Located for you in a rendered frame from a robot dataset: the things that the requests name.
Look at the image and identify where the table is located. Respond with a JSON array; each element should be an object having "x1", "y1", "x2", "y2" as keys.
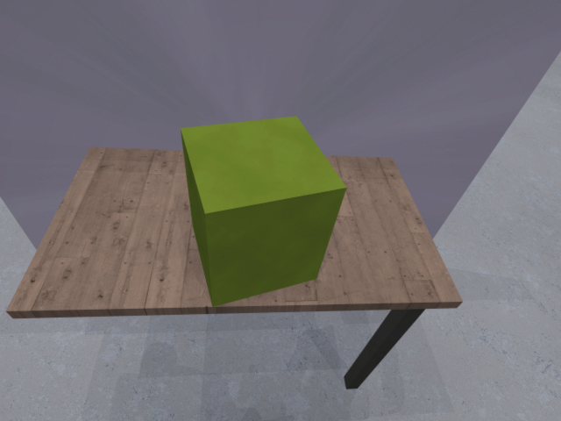
[{"x1": 6, "y1": 147, "x2": 463, "y2": 389}]

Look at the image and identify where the carton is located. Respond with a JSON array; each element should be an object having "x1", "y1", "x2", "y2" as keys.
[{"x1": 181, "y1": 116, "x2": 346, "y2": 307}]

